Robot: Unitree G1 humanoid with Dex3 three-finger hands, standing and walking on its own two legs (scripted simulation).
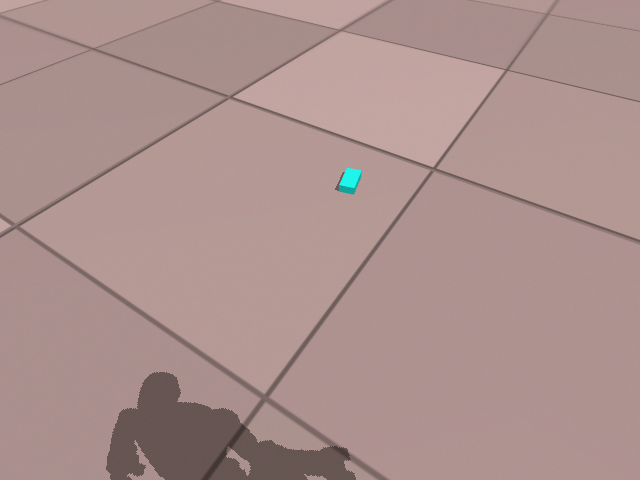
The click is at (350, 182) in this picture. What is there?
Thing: flat box
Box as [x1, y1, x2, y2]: [339, 168, 361, 194]
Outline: 347,168 339,184 339,191 353,194 359,180 361,170
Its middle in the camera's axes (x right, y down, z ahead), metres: +0.14 -0.31 +1.95
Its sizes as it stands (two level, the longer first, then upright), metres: 0.146 0.077 0.041
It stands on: the floor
